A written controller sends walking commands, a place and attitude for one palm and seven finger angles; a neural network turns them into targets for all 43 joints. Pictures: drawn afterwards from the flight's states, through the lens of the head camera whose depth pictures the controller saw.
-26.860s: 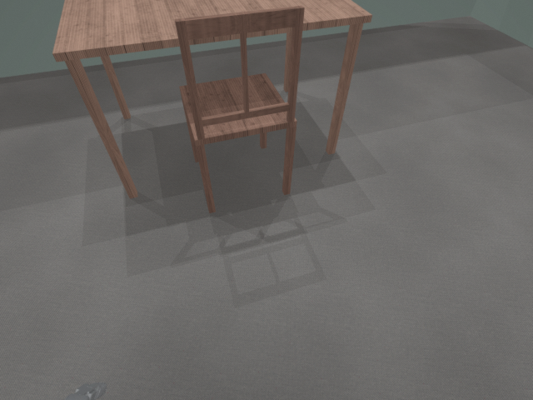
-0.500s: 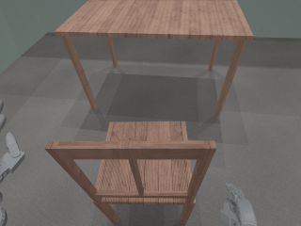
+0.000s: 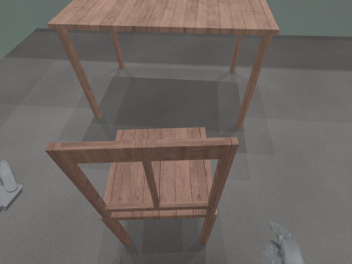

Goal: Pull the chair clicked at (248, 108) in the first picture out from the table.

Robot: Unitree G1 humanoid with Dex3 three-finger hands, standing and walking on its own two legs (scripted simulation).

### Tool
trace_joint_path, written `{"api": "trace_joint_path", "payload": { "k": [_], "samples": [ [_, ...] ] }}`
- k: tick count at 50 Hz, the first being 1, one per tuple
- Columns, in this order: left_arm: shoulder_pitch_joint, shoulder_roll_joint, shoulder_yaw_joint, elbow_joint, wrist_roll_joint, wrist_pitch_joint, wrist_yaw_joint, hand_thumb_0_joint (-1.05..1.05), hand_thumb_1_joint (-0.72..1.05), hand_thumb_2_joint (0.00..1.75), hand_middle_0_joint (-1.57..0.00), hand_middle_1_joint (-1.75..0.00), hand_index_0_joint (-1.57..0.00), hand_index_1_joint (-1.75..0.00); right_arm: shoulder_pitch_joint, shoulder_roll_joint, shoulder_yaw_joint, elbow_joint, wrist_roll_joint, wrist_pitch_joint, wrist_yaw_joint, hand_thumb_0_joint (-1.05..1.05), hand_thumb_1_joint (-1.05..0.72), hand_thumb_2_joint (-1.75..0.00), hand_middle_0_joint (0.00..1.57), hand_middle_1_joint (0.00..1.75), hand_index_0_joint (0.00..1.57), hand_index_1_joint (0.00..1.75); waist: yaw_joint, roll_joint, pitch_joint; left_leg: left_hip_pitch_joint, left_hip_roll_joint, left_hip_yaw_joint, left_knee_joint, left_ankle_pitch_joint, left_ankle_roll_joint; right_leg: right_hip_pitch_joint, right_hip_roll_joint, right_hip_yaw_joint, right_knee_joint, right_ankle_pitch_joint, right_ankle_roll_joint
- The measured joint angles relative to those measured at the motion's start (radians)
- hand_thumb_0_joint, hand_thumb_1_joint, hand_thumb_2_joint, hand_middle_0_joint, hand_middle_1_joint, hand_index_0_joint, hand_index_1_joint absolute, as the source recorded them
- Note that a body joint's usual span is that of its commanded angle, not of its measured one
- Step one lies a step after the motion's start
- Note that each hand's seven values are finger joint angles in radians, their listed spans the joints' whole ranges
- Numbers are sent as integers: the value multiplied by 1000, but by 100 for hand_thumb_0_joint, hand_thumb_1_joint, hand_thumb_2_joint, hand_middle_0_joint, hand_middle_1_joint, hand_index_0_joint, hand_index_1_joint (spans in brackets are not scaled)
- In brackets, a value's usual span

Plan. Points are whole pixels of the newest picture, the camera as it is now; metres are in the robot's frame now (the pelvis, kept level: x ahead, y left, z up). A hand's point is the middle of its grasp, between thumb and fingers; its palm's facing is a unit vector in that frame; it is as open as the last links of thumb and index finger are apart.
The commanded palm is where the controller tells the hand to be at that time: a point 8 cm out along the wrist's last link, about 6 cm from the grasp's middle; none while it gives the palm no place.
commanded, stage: step back with the hand held close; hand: left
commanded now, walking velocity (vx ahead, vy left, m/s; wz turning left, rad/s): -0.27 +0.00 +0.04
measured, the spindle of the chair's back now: (152, 185) +0.33 +0.10 -0.08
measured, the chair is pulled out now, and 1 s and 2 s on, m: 0.64 0.64 0.64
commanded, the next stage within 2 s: stop stepping back and stand still in 1.60 s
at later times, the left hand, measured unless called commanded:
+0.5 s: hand (3, 201) +0.18 +0.28 +0.16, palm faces +0.50 -0.72 -0.48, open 7.4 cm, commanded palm +0.11 +0.31 +0.19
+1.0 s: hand (7, 193) +0.19 +0.27 +0.18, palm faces +0.50 -0.71 -0.49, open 7.4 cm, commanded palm +0.12 +0.30 +0.19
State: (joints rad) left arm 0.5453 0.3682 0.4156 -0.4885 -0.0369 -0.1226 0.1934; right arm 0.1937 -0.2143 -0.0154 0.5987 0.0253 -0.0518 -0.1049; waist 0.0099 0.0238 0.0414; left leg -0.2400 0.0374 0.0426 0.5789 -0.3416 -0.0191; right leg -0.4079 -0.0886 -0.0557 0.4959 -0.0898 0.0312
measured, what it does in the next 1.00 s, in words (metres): stands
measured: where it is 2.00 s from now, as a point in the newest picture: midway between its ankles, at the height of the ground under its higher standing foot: outside the picture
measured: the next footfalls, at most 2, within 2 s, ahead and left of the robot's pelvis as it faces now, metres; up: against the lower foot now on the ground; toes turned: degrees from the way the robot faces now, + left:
right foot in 1.48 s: -0.08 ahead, -0.18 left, +0.00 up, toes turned -4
left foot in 1.72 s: -0.11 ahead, +0.08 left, +0.00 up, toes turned +1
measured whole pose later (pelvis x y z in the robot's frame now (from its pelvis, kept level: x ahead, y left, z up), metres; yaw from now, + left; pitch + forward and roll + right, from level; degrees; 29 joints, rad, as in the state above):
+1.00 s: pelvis -0.01 -0.01 -0.01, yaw +3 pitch +2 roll -1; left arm 0.55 0.42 0.51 -0.59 -0.03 -0.22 0.18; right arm 0.19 -0.17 -0.03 0.63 0.00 -0.14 -0.07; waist 0.00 -0.02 0.04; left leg -0.37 0.06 -0.02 0.73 -0.39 -0.04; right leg -0.45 -0.03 -0.03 0.65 -0.23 0.02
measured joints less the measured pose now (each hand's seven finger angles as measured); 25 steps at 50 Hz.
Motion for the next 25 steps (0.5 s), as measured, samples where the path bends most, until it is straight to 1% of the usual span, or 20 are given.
{"api": "trace_joint_path", "payload": {
  "k": [5,8,12,15,19,22,25],
  "samples": [
    [-7,10,1,-8,8,-4,5,1,88,90,-21,-31,-21,-30,26,-6,5,-12,0,-18,-2,1,-90,-90,21,30,20,30,-5,-9,-3,-29,1,-14,4,20,3,-12,10,4,-12,-23,1],
    [-5,29,16,-22,11,-15,7,1,88,90,-21,-31,-21,-30,39,-2,5,-14,-2,-32,1,1,-90,-90,21,30,20,30,-10,-24,3,-40,-8,-23,14,26,-1,-16,11,16,-11,6,1],
    [-5,37,33,-23,18,-32,8,1,89,90,-21,-31,-21,-30,52,4,0,-6,-3,-49,7,1,-90,-90,21,30,20,30,-12,-27,2,-54,-15,-36,44,15,0,-24,17,32,16,10,3],
    [-11,26,40,-15,22,-42,9,1,89,90,-21,-31,-21,-30,49,6,-3,7,-4,-56,11,1,-90,-90,21,30,20,30,-3,-24,1,-66,-15,-38,69,2,2,-36,20,36,39,6,3],
    [-31,1,31,-13,22,-43,8,1,89,90,-21,-31,-21,-30,33,2,-1,18,-11,-56,18,1,-90,-90,21,30,20,30,9,-19,0,-92,-10,-37,88,-8,7,-55,25,37,42,5,3],
    [-37,-2,22,-26,21,-42,5,1,89,90,-21,-31,-21,-30,18,2,2,19,-16,-54,23,1,-90,-90,21,30,20,30,8,-26,4,-108,-12,-37,84,1,7,-67,23,39,31,14,5],
    [-28,15,29,-44,25,-49,3,1,89,90,-21,-31,-21,-30,7,8,2,14,-17,-55,24,1,-90,-90,21,30,20,30,-2,-35,9,-119,-15,-39,83,5,5,-76,23,40,30,15,6]
  ]
}}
